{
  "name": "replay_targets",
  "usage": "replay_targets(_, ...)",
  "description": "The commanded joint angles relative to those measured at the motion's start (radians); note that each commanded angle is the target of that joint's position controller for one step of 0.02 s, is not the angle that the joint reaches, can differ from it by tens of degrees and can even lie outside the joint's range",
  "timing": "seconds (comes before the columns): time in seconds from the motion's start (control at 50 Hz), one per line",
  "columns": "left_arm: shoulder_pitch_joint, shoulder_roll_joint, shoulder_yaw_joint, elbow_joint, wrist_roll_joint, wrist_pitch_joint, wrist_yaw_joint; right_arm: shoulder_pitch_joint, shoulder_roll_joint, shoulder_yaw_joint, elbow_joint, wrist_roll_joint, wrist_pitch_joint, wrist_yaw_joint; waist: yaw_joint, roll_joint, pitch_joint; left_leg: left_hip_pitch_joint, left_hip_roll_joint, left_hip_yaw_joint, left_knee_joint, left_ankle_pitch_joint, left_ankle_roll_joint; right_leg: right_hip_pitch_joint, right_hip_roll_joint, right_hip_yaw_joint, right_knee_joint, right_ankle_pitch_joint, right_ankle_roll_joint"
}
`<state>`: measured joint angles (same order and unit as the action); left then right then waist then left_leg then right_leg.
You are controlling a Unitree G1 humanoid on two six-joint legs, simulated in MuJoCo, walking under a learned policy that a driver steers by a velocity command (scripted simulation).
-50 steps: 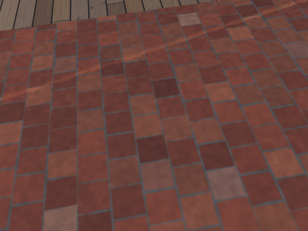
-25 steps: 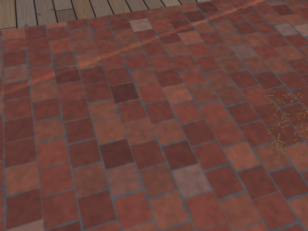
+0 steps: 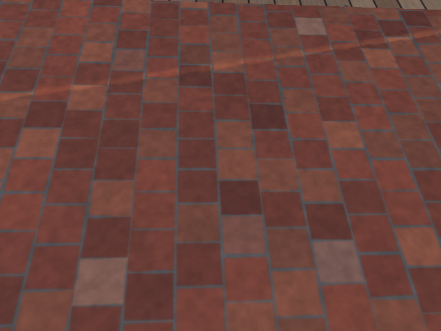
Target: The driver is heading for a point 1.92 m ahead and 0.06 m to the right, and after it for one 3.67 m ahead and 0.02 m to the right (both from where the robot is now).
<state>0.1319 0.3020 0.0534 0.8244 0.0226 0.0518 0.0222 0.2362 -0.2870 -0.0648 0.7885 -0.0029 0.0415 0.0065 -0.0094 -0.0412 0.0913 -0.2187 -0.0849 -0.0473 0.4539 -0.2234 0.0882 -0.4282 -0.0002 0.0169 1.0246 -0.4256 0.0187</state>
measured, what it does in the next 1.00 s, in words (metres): walks ahead: right foot, then left foot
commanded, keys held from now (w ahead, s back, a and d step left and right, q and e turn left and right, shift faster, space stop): q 0.08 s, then w+q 0.18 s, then w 0.40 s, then w+e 0.20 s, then e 0.14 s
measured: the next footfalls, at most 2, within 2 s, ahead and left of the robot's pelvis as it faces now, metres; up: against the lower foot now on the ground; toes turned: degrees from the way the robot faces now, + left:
right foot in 0.38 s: +0.12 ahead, -0.12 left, +0.00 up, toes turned +17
left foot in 0.82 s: +0.35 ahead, +0.16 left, +0.00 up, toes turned +13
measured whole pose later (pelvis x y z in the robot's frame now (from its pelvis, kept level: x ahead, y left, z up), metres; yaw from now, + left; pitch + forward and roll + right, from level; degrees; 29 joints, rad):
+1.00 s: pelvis +0.31 +0.07 +0.00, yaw +7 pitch +0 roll +0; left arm 0.33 0.27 0.06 0.91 0.02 -0.02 -0.01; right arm 0.19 -0.23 -0.02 0.82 -0.03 -0.07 0.00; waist 0.03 -0.03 0.07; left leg -0.22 -0.01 0.12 0.41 -0.20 0.07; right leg -0.45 -0.02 0.02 1.12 -0.35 -0.05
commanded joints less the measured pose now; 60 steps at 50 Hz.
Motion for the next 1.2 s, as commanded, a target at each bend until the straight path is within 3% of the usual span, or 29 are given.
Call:
replay_targets(0.02,0.008,0.088,0.02,-0.054,0.0,-0.01,-0.008,0.01,-0.16,-0.039,-0.055,0.004,-0.011,-0.006,0.002,0.117,-0.117,0.154,0.242,-0.285,-0.146,0.362,0.134,-0.098,-0.007,0.031,0.01,0.05,0.017)
replay_targets(0.08,-0.021,0.085,0.017,-0.07,-0.001,-0.005,-0.003,0.038,-0.17,-0.044,-0.049,-0.001,-0.008,-0.008,-0.018,0.139,-0.102,0.162,0.237,-0.329,-0.152,0.261,0.14,-0.124,-0.001,0.038,-0.066,0.051,0.029)
replay_targets(0.12,-0.035,0.094,0.017,-0.079,0.008,-0.009,-0.008,0.066,-0.172,-0.046,-0.045,-0.008,-0.005,-0.007,-0.036,0.152,-0.112,0.148,0.224,-0.39,-0.204,-0.08,0.157,-0.12,0.001,0.038,-0.116,0.049,0.031)
replay_targets(0.16,-0.064,0.1,0.016,-0.092,0.012,-0.019,-0.015,0.07,-0.178,-0.048,-0.045,-0.017,-0.005,-0.002,-0.047,0.169,-0.082,0.122,0.224,-0.456,-0.246,-0.292,0.17,-0.13,0.007,0.038,-0.167,0.042,0.031)
replay_targets(0.26,-0.087,0.092,0.006,-0.113,0.006,-0.06,-0.02,0.076,-0.195,-0.055,-0.04,-0.025,-0.024,0.006,-0.05,0.151,-0.063,0.078,0.209,-0.529,-0.228,-0.334,0.177,-0.064,0.029,0.05,-0.303,0.021,0.005)
replay_targets(0.32,-0.016,0.08,-0.003,-0.101,-0.005,-0.079,-0.016,0.039,-0.176,-0.05,-0.04,-0.027,-0.034,0.012,-0.008,0.157,-0.064,-0.037,0.181,-0.511,-0.199,-0.326,0.145,0.121,0.044,0.024,-0.444,0.043,-0.03)
replay_targets(0.36,0.121,0.064,-0.006,-0.061,-0.003,-0.093,0.001,-0.003,-0.14,-0.039,-0.044,-0.022,-0.038,0.005,0.079,0.096,-0.057,-0.238,0.101,-0.441,-0.1,-0.372,0.076,0.419,0.037,0.014,-0.654,0.163,-0.057)
replay_targets(0.38,0.195,0.127,0.006,-0.048,0.011,-0.104,0.014,-0.002,-0.075,-0.019,-0.055,-0.015,-0.051,0.003,0.104,-0.047,-0.074,-0.369,0.022,-0.324,0.103,-0.409,0.022,0.546,-0.121,0.205,-0.757,-0.014,-0.082)
replay_targets(0.4,0.253,0.233,0.024,-0.051,0.021,-0.107,0.017,-0.001,-0.02,-0.001,-0.08,-0.007,-0.064,0.003,0.109,-0.176,-0.118,-0.478,-0.109,-0.152,0.37,-0.382,-0.013,0.581,-0.354,0.604,-0.908,-0.358,-0.16)
replay_targets(0.42,0.224,0.257,0.042,-0.022,0.026,-0.103,0.009,-0.011,-0.097,-0.014,-0.081,-0.027,-0.069,-0.001,0.066,-0.096,-0.014,-0.544,-0.041,-0.145,0.489,-0.297,-0.01,0.454,-0.394,0.711,-0.927,-0.43,-0.228)
replay_targets(0.44,0.177,0.183,0.027,-0.034,0.01,-0.107,-0.001,-0.014,-0.125,-0.02,-0.065,-0.034,-0.074,0.006,0.037,-0.026,0.041,-0.546,0.002,-0.159,0.53,-0.213,-0.013,0.409,-0.346,0.624,-0.912,-0.38,-0.227)
replay_targets(0.46,0.141,0.135,0.015,-0.039,0.001,-0.115,-0.009,0.002,-0.122,-0.019,-0.045,-0.034,-0.078,0.02,0.015,-0.025,0.044,-0.523,0.022,-0.145,0.53,-0.147,-0.027,0.398,-0.277,0.505,-0.908,-0.267,-0.198)
replay_targets(0.5,0.157,0.101,0.005,-0.027,0.0,-0.129,-0.013,0.008,-0.113,-0.015,-0.027,-0.046,-0.078,0.039,0.015,-0.076,0.002,-0.484,0.036,-0.093,0.555,-0.056,-0.052,0.408,-0.198,0.345,-0.907,-0.037,-0.173)
replay_targets(0.62,0.299,0.072,0.002,0.052,-0.012,-0.145,-0.027,-0.201,-0.057,0.018,-0.09,-0.047,-0.073,0.052,0.067,-0.065,0.002,-0.543,0.111,0.053,0.434,0.049,-0.098,0.459,-0.171,0.188,-0.898,0.407,-0.205)
replay_targets(0.7,0.368,0.088,0.003,0.096,-0.008,-0.143,-0.023,-0.329,-0.021,0.043,-0.135,-0.034,-0.078,0.058,0.096,-0.077,0.008,-0.399,0.095,0.12,0.217,0.072,-0.086,0.421,-0.169,0.15,-0.857,0.618,-0.198)
replay_targets(0.76,0.351,0.117,0.009,0.107,-0.008,-0.137,-0.017,-0.265,-0.049,0.036,-0.12,-0.028,-0.084,0.039,0.04,-0.079,-0.02,-0.228,0.057,0.117,0.127,0.055,-0.044,0.416,-0.202,0.171,-0.769,0.834,-0.18)
replay_targets(0.78,0.34,0.125,0.011,0.108,-0.011,-0.137,-0.017,-0.187,-0.069,0.027,-0.094,-0.028,-0.088,0.027,0.0,-0.073,-0.059,-0.114,0.032,0.115,0.087,0.046,-0.027,0.413,-0.194,0.164,-0.685,0.965,-0.164)
replay_targets(0.8,0.325,0.126,0.01,0.11,-0.018,-0.136,-0.019,-0.048,-0.094,0.015,-0.048,-0.032,-0.098,0.013,-0.068,-0.041,-0.133,0.077,0.023,0.112,0.016,0.09,-0.003,0.375,-0.158,0.128,-0.525,1.002,-0.142)
replay_targets(0.82,0.312,0.104,0.003,0.094,-0.026,-0.14,-0.023,0.11,-0.15,-0.004,-0.011,-0.049,-0.11,-0.005,-0.135,-0.003,-0.233,0.335,0.141,0.004,0.002,0.05,0.029,0.211,-0.113,0.104,-0.313,0.798,-0.124)
replay_targets(0.84,0.368,-0.017,-0.024,0.049,-0.048,-0.14,-0.026,0.226,-0.245,-0.027,-0.007,-0.073,-0.112,-0.018,-0.135,0.208,-0.4,0.618,0.468,-0.388,-0.043,-0.139,0.09,-0.067,0.008,0.024,0.02,0.219,-0.09)
replay_targets(0.86,0.395,0.056,-0.001,0.062,-0.033,-0.126,-0.016,0.206,-0.24,-0.029,0.003,-0.047,-0.099,-0.012,-0.107,0.237,-0.417,0.518,0.551,-0.636,-0.166,-0.187,0.135,-0.147,0.05,0.051,0.179,-0.072,-0.102)
replay_targets(0.88,0.334,0.084,0.014,0.063,-0.019,-0.114,-0.014,0.095,-0.159,-0.009,-0.012,-0.032,-0.097,-0.01,-0.059,0.138,-0.233,0.36,0.501,-0.489,-0.179,-0.128,0.118,-0.174,-0.007,0.076,0.212,0.002,-0.109)
replay_targets(0.9,0.301,0.047,0.008,0.064,-0.019,-0.11,-0.02,0.016,-0.094,0.007,-0.024,-0.025,-0.105,-0.008,-0.031,0.11,-0.123,0.229,0.454,-0.329,-0.197,0.09,0.109,-0.156,-0.036,0.059,0.187,0.057,-0.102)
replay_targets(0.92,0.298,0.024,0.008,0.074,-0.015,-0.101,-0.023,-0.013,-0.056,0.017,-0.024,-0.025,-0.113,-0.008,-0.005,0.111,-0.084,0.156,0.406,-0.203,-0.205,0.284,0.085,-0.118,-0.056,0.05,0.154,0.076,-0.093)
replay_targets(0.96,0.318,0.012,0.016,0.082,0.004,-0.071,-0.032,-0.011,-0.033,0.026,-0.006,-0.02,-0.128,-0.013,0.036,0.132,-0.076,0.079,0.362,-0.044,-0.186,0.6,0.069,-0.055,-0.054,0.027,0.14,0.07,-0.071)
replay_targets(1.0,0.301,-0.006,0.02,0.067,0.001,-0.056,-0.04,0.004,-0.043,0.023,0.003,-0.013,-0.141,-0.015,0.056,0.139,-0.099,0.085,0.353,0.035,-0.177,0.764,0.072,-0.069,-0.036,0.009,0.128,0.111,-0.058)
replay_targets(1.06,0.204,-0.019,0.016,0.017,0.007,-0.044,-0.055,0.003,-0.046,0.021,0.012,-0.008,-0.134,-0.027,0.056,0.158,-0.077,0.081,0.335,0.131,-0.191,0.767,0.074,-0.133,-0.04,-0.022,0.024,0.22,-0.042)
replay_targets(1.12,0.102,-0.044,-0.002,-0.029,0.007,-0.046,-0.071,0.002,-0.049,0.021,0.022,-0.007,-0.12,-0.037,0.035,0.162,-0.07,0.059,0.302,0.221,-0.17,0.727,0.066,-0.069,-0.031,-0.074,-0.196,0.344,-0.044)
replay_targets(1.2,0.044,-0.019,-0.002,-0.072,0.018,-0.042,-0.078,0.044,-0.091,0.004,0.04,-0.004,-0.102,-0.04,0.01,0.146,-0.094,0.13,0.342,0.23,-0.076,0.739,0.061,0.0,-0.005,-0.113,-0.338,0.313,-0.078)
Keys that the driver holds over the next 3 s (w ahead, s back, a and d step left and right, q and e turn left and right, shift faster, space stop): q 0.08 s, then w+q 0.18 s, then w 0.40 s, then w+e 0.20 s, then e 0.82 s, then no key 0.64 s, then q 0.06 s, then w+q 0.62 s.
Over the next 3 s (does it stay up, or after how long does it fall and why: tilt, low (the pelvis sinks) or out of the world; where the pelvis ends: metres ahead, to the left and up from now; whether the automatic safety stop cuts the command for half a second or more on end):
stays up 0.63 0.15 0.01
